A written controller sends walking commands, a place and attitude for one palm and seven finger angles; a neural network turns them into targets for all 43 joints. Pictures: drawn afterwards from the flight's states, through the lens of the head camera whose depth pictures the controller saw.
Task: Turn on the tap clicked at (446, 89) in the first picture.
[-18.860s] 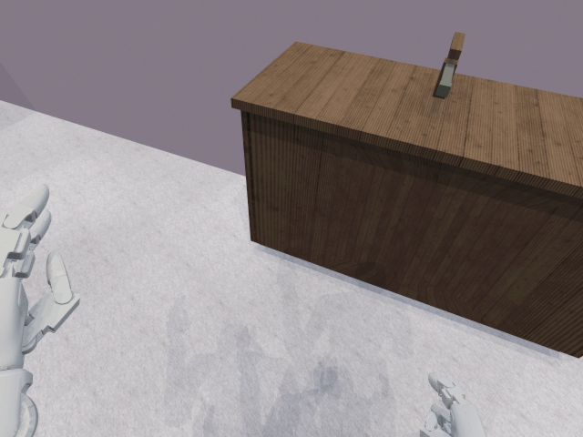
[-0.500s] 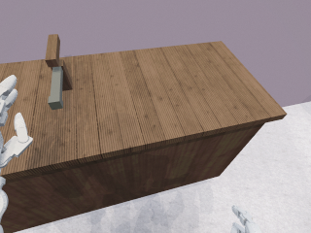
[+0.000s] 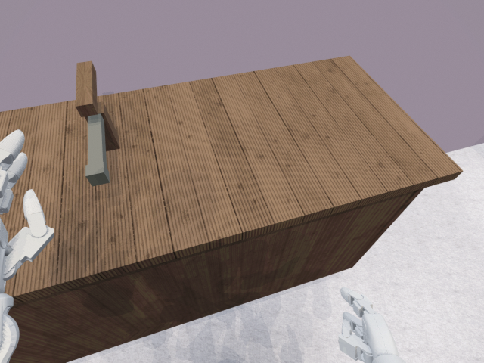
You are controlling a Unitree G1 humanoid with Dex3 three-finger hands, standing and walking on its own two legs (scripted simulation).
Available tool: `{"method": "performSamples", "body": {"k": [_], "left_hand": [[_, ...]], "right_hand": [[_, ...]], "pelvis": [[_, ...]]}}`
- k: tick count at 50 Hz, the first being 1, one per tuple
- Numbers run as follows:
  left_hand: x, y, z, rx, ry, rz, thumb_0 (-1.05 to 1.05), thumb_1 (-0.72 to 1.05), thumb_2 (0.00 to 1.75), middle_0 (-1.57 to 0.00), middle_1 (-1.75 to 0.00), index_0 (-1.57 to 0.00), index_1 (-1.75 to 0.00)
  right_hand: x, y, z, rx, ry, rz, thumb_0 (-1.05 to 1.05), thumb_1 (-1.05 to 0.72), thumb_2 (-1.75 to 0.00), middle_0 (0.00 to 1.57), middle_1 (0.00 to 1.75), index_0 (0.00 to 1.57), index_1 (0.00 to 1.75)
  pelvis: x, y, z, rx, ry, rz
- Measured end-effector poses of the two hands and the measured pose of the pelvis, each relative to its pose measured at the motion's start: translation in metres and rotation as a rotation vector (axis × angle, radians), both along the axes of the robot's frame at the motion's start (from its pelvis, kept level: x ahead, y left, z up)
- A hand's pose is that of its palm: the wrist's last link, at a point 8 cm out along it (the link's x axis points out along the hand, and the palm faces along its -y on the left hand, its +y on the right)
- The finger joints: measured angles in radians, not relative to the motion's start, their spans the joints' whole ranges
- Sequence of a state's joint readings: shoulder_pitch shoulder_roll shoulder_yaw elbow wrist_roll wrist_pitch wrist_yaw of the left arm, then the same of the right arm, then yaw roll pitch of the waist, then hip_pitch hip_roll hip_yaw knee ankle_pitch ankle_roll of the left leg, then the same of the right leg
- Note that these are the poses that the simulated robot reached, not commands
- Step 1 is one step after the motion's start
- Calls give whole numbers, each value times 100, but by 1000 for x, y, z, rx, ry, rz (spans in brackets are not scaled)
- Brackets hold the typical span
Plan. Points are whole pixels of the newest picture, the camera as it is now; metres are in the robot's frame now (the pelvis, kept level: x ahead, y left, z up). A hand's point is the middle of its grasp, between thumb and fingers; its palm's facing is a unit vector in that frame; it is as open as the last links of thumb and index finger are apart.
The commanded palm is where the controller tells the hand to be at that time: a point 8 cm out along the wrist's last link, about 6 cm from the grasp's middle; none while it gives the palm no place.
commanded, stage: come to a stop and stand still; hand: left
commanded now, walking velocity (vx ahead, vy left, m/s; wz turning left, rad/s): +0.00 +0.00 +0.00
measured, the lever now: (97, 174) +0.37 +0.29 +0.08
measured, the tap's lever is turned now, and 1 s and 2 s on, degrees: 0 0 0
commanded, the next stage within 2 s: look again from close up in 1.56 s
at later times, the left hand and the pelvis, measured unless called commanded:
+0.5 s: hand (32, 283) +0.17 +0.24 +0.16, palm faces +0.44 -0.83 -0.34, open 7.4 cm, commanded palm +0.11 +0.26 +0.18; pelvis -0.05 -0.02 +0.00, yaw +0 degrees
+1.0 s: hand (37, 257) +0.19 +0.24 +0.17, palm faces +0.42 -0.84 -0.34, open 7.4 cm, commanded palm +0.13 +0.27 +0.18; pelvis -0.03 -0.01 +0.01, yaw +1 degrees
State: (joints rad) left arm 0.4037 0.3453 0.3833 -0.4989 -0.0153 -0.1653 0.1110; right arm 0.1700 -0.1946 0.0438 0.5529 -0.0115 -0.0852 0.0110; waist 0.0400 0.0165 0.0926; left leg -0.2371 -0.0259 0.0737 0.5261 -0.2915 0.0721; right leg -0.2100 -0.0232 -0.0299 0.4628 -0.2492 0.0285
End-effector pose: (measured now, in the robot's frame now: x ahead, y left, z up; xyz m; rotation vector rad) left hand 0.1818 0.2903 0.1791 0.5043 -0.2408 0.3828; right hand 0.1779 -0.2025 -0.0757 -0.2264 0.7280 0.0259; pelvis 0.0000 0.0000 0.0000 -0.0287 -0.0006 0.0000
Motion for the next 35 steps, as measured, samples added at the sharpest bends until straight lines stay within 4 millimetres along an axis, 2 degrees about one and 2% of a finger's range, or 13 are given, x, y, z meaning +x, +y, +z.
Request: {"method": "performSamples", "body": {"k": [3,5,7,9,11,16,18,22,26,31,35], "left_hand": [[-4,-9,0,-18,-10,-18,1,89,90,-21,-30,-21,-30],[0,1,13,92,-53,-24,1,89,90,-22,-30,-22,-30],[3,17,21,91,-114,10,1,89,90,-22,-30,-22,-30],[2,21,19,39,-133,38,1,89,90,-22,-30,-22,-30],[-4,9,12,-8,-117,19,1,90,90,-21,-30,-21,-30],[-30,-37,-11,-79,-21,-117,1,90,90,-21,-30,-21,-30],[-40,-39,-17,-80,1,-130,1,89,90,-21,-30,-21,-30],[-53,-20,-17,-60,-18,-59,1,89,89,-22,-30,-22,-30],[-58,-7,-6,-67,-97,7,1,89,90,-22,-30,-22,-30],[-55,-16,3,-81,-162,-32,1,89,90,-21,-30,-21,-30],[-48,-20,-2,-69,-122,-75,1,89,90,-21,-30,-21,-30]], "right_hand": [[-3,2,1,13,-3,-6,1,-90,-90,20,30,21,30],[-8,0,2,-2,-16,9,1,-90,-90,20,30,21,30],[-14,-4,5,-4,-14,-1,1,-90,-90,20,30,21,30],[-21,-11,11,5,-41,-31,1,-90,-90,20,30,21,30],[-28,-20,15,8,-77,-56,1,-90,-90,20,30,21,30],[-49,-42,16,-17,-98,-110,1,-90,-90,20,30,21,30],[-58,-49,17,-41,-85,-126,1,-90,-90,20,30,21,30],[-72,-57,18,-86,-56,-134,1,-90,-90,20,30,21,30],[-79,-57,19,-108,-48,-114,1,-90,-90,20,30,20,30],[-78,-46,21,-91,-73,-94,1,-90,-90,20,30,21,30],[-73,-34,21,-61,-90,-97,1,-90,-90,20,30,21,30]], "pelvis": [[-4,-3,1,0,-7,1],[-11,-9,0,2,-1,9],[-17,-14,1,10,-5,2],[-21,-16,2,17,-11,-9],[-24,-15,1,20,-18,-13],[-32,-15,0,16,-37,-8],[-35,-18,0,14,-40,-5],[-43,-23,1,8,-43,2],[-50,-23,2,1,-46,3],[-51,-17,3,1,-50,2],[-48,-13,3,4,-47,0]]}}
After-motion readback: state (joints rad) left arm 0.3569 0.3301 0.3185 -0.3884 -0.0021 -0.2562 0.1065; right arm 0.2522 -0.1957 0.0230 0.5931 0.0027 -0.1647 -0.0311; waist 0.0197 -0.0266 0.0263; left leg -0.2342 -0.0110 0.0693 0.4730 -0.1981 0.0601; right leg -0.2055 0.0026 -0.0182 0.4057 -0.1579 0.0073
